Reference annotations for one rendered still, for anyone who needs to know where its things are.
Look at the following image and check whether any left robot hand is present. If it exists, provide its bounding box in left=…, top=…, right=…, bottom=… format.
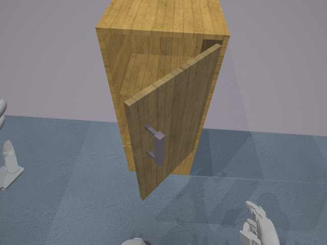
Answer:
left=0, top=99, right=24, bottom=191

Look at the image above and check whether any cupboard door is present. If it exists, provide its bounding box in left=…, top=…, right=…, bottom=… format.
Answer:
left=124, top=43, right=222, bottom=200

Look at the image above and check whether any handle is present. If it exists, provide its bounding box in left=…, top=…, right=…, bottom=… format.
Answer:
left=145, top=124, right=166, bottom=167

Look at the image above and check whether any right robot hand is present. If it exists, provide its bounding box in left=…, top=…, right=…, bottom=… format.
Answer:
left=240, top=201, right=280, bottom=245

